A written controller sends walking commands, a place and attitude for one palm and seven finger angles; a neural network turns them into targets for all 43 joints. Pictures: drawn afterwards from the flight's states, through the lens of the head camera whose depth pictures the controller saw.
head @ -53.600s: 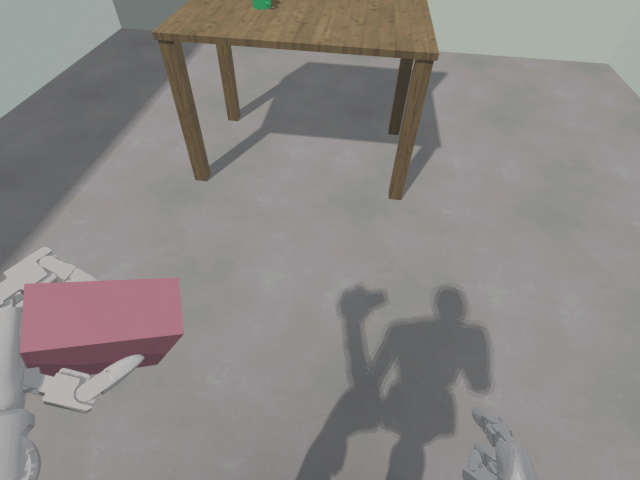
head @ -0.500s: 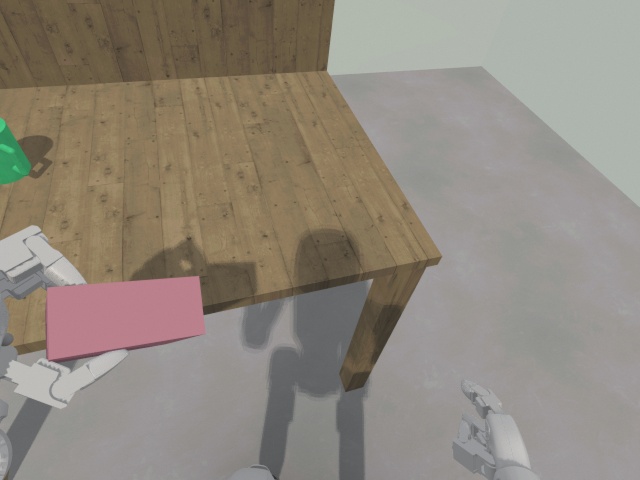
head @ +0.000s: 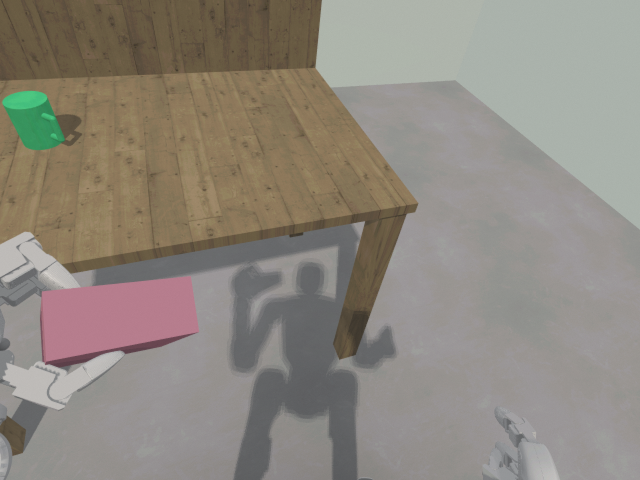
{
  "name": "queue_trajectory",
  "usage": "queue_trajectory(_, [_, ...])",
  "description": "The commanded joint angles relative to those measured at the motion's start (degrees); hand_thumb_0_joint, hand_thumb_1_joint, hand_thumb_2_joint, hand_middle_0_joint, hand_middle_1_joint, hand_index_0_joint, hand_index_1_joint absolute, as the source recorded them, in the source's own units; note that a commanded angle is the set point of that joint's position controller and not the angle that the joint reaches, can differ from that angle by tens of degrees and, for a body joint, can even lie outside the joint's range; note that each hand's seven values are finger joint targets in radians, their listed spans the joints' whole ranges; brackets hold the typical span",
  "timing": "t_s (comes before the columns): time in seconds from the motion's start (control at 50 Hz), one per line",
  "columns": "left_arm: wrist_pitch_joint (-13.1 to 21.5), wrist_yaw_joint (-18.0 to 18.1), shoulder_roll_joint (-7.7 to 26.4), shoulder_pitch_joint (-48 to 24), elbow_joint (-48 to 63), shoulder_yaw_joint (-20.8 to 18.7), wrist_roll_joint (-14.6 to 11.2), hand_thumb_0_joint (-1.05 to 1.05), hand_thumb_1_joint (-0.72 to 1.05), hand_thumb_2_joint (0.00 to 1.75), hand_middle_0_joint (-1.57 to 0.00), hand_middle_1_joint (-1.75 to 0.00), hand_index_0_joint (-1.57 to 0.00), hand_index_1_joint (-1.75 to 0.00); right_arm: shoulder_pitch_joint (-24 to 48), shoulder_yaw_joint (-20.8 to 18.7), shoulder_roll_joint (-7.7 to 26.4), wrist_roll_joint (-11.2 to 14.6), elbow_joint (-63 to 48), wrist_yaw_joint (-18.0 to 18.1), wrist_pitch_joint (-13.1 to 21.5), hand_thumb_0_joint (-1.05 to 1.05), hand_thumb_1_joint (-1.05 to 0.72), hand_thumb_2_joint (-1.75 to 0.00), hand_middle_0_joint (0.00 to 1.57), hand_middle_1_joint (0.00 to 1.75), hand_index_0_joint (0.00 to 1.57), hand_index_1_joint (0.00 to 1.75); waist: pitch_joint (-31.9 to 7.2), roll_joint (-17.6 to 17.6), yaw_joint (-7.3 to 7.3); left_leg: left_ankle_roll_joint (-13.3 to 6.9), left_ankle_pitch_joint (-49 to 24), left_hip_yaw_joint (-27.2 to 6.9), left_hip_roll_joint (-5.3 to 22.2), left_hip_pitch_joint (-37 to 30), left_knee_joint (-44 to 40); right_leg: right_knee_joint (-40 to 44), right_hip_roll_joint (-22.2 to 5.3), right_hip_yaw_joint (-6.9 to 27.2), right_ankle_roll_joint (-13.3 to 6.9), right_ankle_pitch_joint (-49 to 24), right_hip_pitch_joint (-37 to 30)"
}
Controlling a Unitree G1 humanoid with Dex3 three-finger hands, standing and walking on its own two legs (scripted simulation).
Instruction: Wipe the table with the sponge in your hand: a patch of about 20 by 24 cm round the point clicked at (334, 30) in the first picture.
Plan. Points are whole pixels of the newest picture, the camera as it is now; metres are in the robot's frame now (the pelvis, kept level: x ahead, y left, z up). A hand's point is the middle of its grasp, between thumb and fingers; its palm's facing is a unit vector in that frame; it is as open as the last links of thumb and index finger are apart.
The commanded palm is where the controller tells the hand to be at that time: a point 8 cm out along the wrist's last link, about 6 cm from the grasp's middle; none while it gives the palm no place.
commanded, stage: stop stepping back and stand still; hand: left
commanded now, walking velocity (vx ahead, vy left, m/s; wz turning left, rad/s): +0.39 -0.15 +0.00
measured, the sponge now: (134, 321) +0.24 +0.20 +0.13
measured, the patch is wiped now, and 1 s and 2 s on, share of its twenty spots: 1.00 1.00 1.00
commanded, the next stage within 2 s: stand and wait in 1.56 s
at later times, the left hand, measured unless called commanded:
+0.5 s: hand (49, 458) +0.11 +0.20 +0.18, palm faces +0.31 -0.89 -0.33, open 9.2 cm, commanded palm +0.07 +0.25 +0.20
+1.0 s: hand out of the picture +0.09 +0.17 +0.20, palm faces +0.37 -0.86 -0.36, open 9.2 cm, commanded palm +0.04 +0.22 +0.20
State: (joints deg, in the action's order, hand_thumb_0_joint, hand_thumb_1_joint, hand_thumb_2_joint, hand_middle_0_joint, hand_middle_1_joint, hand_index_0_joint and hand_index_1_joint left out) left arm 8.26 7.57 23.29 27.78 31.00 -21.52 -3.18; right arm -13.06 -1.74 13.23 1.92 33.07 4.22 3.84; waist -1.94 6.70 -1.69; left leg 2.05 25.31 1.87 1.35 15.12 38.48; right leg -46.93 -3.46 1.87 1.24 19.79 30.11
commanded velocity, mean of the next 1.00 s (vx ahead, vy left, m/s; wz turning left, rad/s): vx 0.16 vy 0.02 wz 0.00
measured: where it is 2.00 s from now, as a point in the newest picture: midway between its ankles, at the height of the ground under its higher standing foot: outside the picture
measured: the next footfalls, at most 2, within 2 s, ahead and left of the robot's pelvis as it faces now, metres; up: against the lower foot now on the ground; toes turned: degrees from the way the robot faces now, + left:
right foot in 0.22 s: +0.06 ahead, -0.10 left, +0.00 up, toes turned -3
left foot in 0.48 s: -0.05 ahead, +0.07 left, +0.00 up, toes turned +1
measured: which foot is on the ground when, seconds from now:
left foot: down 0.00-0.22, up 0.24-0.46, down 0.48-1.00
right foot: up 0.00-0.20, down 0.22-0.48, up 0.50-0.74, down 0.76-1.00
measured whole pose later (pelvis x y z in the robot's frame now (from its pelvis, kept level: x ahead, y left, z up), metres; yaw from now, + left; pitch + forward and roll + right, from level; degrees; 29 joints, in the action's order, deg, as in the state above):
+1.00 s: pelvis -0.12 -0.06 +0.01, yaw +0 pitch -1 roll -1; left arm 9.9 8.4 21.9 28.6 33.9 -18.8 -3.5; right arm -13.3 -0.8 14.3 0.8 35.8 4.6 5.0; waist -0.4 -0.3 -0.7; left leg -1.2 18.5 -0.7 3.3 19.3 36.7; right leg -37.4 -1.6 -6.2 -1.1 18.7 19.2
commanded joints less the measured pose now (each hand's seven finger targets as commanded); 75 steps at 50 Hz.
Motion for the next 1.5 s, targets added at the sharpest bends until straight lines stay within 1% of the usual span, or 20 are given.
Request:
queue_trajectory(0.0, [4.54,0.65,9.38,-6.61,22.48,-5.67,0.77,0.0,0.1,1.3,-1.2,-1.6,-1.2,-1.6,2.77,-1.71,5.56,-0.51,-7.49,-1.58,6.1,0.0,-0.9,-0.9,0.2,0.3,0.2,0.3,-2.44,-24.98,-1.34,-14.83,-25.4,-23.08,17.34,-6.23,-18.99,-22.71,1.11,1.37,-0.05,7.26,14.2])
queue_trajectory(0.16, [0.83,-0.47,5.45,-8.58,-0.94,-1.83,-0.34,0.0,0.1,1.3,-1.2,-1.6,-1.2,-1.6,5.82,0.46,6.99,-0.45,-6.67,-0.52,4.53,0.0,-0.9,-0.9,0.2,0.3,0.2,0.3,2.17,-12.45,3.11,-7.76,14.26,-7.14,9.17,19.58,-7.26,12.71,4.88,-7.9,-2.08,-0.74,-23.48])
queue_trajectory(0.18, [0.1,-0.91,5.9,-7.33,-2.91,-1.41,0.11,0.0,0.1,1.3,-1.2,-1.6,-1.2,-1.6,5.92,0.49,6.44,-0.37,-6.5,-0.56,3.8,0.0,-0.9,-0.9,0.2,0.3,0.2,0.3,1.65,-3.21,2.98,-6.51,12.87,-1.2,3.42,21.4,7.68,17.94,2.76,-5.14,-3.64,-0.76,-23.92])
queue_trajectory(0.22, [0.37,-1.76,8.11,-12.43,1.2,-1.66,-0.9,0.0,0.1,1.3,-1.2,-1.6,-1.2,-1.6,7.86,-0.18,5.65,0.18,-7.86,-0.5,3.31,0.0,-0.9,-0.9,0.2,0.3,0.2,0.3,0.37,16.58,1.61,-4.25,5.47,-2.81,-2.3,23.58,40.72,36.24,-14.27,26.04,-10.06,9.13,-13.22])
queue_trajectory(0.34, [2.6,-0.83,10.18,-9.66,14.69,-3.17,-0.9,0.0,0.1,1.3,-1.2,-1.6,-1.2,-1.6,7.08,1.69,3.23,-0.77,-4.1,-1.02,3.23,0.0,-0.9,-0.9,0.2,0.3,0.2,0.3,-1.87,-3.54,0.0,-5.04,-2.85,0.64,1.96,1.92,21.92,36.33,-11.34,9.12,-8.87,25.47,10.91])
queue_trajectory(0.42, [2.08,1.56,9.45,-7.25,16.71,-2.98,-0.9,0.0,0.1,1.3,-1.2,-1.6,-1.2,-1.6,5.42,2.42,4.66,-1.17,-5.19,1.09,5.64,0.0,-0.9,-0.9,0.2,0.3,0.2,0.3,-7.14,-10.74,0.46,-7.06,2.35,2.18,0.5,-5.42,-10.56,19.24,-6.1,1.13,-6.54,19.73,-0.56])
queue_trajectory(0.46, [2.49,2.22,9.37,-11.51,16.21,-3.94,0.13,0.0,0.1,1.3,-1.2,-1.6,-1.2,-1.6,5.18,1.5,6.61,-0.89,-6.78,0.84,6.85,0.0,-0.9,-0.9,0.2,0.3,0.2,0.3,-2.35,-33.17,0.2,-13.87,14.96,-23.63,15.59,1.69,-28.71,-19.8,5.92,-6.39,-1.04,11.19,5.29])
queue_trajectory(0.56, [1.49,0.77,5.79,-5.9,2.88,-2.32,0.5,0.0,0.1,1.3,-1.2,-1.6,-1.2,-1.6,2.85,0.34,5.15,0.85,-4.28,-1.54,5.91,0.0,-0.9,-0.9,0.2,0.3,0.2,0.3,2.83,-13.13,0.37,-14.03,1.75,-18.72,14.41,1.75,-22.99,-21.46,-0.38,-0.59,-0.87,0.38,12.37])
queue_trajectory(0.7, [1.43,0.4,4.64,-2.78,7.91,-1.2,-0.26,0.0,0.1,1.3,-1.2,-1.6,-1.2,-1.6,6.12,0.29,7.2,-1.1,-6.91,-0.49,4.93,0.0,-0.9,-0.9,0.2,0.3,0.2,0.3,-1.01,-13.27,2.61,-7.66,8.2,-6.01,5.73,15.3,-7.42,22.03,4.41,-9.43,-2.5,-0.82,-26.15])
queue_trajectory(0.74, [2.07,0.5,8.88,-5.95,10.98,-2.93,0.33,0.0,0.1,1.3,-1.2,-1.6,-1.2,-1.6,5.72,-0.87,5.74,-0.65,-6.44,-0.85,4.43,0.0,-0.9,-0.9,0.2,0.3,0.2,0.3,-3.94,11.14,2.12,-4.47,4.15,-0.43,-1.47,26.23,24.21,33.81,-16.21,22.1,-10.96,-3.55,-30.66])
queue_trajectory(0.82, [4.34,0.63,11.23,-9.07,16.65,-5.8,-0.53,0.0,0.1,1.3,-1.2,-1.6,-1.2,-1.6,5.47,-1.65,6.18,-0.65,-4.77,-1.13,4.99,0.0,-0.9,-0.9,0.2,0.3,0.2,0.3,-1.52,-2.04,0.89,-4.0,-2.37,-8.53,4.65,14.23,22.98,32.64,-18.98,17.05,-13.05,-0.66,-13.1])
queue_trajectory(0.92, [4.08,2.25,7.19,-3.73,11.1,-3.04,-0.87,0.0,0.1,1.3,-1.2,-1.6,-1.2,-1.6,6.84,0.08,5.01,-1.57,-5.15,0.88,3.74,0.0,-0.9,-0.9,0.2,0.3,0.2,0.3,-0.03,-11.0,0.29,-4.97,-2.66,-0.56,0.88,-6.36,-8.76,22.48,-6.74,0.31,-6.34,16.77,-1.89])
queue_trajectory(0.96, [4.22,2.92,5.21,-4.79,10.57,-2.55,-0.91,0.0,0.1,1.3,-1.2,-1.6,-1.2,-1.6,6.83,-0.31,7.34,-1.33,-6.39,1.08,4.46,0.0,-0.9,-0.9,0.2,0.3,0.2,0.3,0.97,-25.14,1.22,-10.14,11.89,-20.64,10.62,0.12,-23.28,8.36,2.9,-5.32,-1.72,10.45,-4.0])
queue_trajectory(0.98, [3.66,3.09,5.31,-3.47,7.4,-2.92,-0.89,0.0,0.1,1.3,-1.2,-1.6,-1.2,-1.6,7.03,-0.13,6.7,-0.69,-7.38,1.26,4.52,0.0,-0.9,-0.9,0.2,0.3,0.2,0.3,1.04,-24.61,1.35,-11.67,10.4,-24.41,13.32,3.28,-26.38,2.01,4.46,-5.54,-0.47,8.68,-6.44])
queue_trajectory(1.04, [2.74,2.23,5.54,-2.1,4.66,-3.45,-0.52,0.0,0.1,1.3,-1.2,-1.6,-1.2,-1.6,6.38,-0.11,6.05,-0.15,-6.64,0.53,4.82,0.0,-0.9,-0.9,0.2,0.3,0.2,0.3,-0.54,-12.56,2.27,-7.41,-1.34,-11.8,6.89,8.3,-15.8,18.55,3.21,-4.73,-0.34,-1.78,-18.85])
queue_trajectory(1.1, [2.9,1.32,6.54,-3.58,7.79,-2.02,-0.62,0.0,0.1,1.3,-1.2,-1.6,-1.2,-1.6,7.32,-0.42,4.77,-0.61,-6.23,-0.51,4.56,0.0,-0.9,-0.9,0.2,0.3,0.2,0.3,-1.07,7.48,0.76,-3.18,-7.51,-2.93,-0.51,10.0,4.78,31.67,-11.61,15.96,-6.71,-6.57,-18.73])
queue_trajectory(1.16, [3.72,1.69,7.97,-7.33,13.82,-2.66,-0.69,0.0,0.1,1.3,-1.2,-1.6,-1.2,-1.6,7.76,-0.48,5.28,-0.95,-6.15,-0.7,5.01,0.0,-0.9,-0.9,0.2,0.3,0.2,0.3,-1.33,-0.32,0.87,-3.36,-10.2,-3.74,1.39,3.38,-1.78,29.81,-12.26,12.03,-7.85,-9.47,-16.7])
queue_trajectory(1.22, [4.2,2.41,7.17,-5.67,13.15,-2.7,-0.44,0.0,0.1,1.3,-1.2,-1.6,-1.2,-1.6,8.49,-0.16,5.89,-1.56,-5.92,0.19,4.97,0.0,-0.9,-0.9,0.2,0.3,0.2,0.3,-2.28,-11.78,1.7,-4.76,-19.57,-8.42,3.93,-3.04,-14.22,22.44,-3.16,3.14,-3.51,-11.67,-17.0])
queue_trajectory(1.3, [3.04,2.47,6.05,-4.35,9.66,-2.54,-0.11,0.0,0.1,1.3,-1.2,-1.6,-1.2,-1.6,7.69,-0.12,5.44,-0.88,-6.37,0.2,4.08,0.0,-0.9,-0.9,0.2,0.3,0.2,0.3,-7.61,-11.65,1.88,-4.82,-36.17,-7.77,5.39,-7.19,-11.21,19.43,0.03,-0.94,-1.48,-23.83,-21.55])
queue_trajectory(1.48, [2.21,2.0,6.03,-3.14,10.9,-1.68,-0.58,0.0,0.1,1.3,-1.2,-1.6,-1.2,-1.6,9.27,-0.01,6.08,-1.11,-8.25,-0.31,3.06,0.0,-0.9,-0.9,0.2,0.3,0.2,0.3,-6.33,-10.26,2.04,-3.91,-30.31,-7.27,4.89,-3.84,-13.57,21.79,-0.16,-0.31,-1.81,-22.23,-23.41])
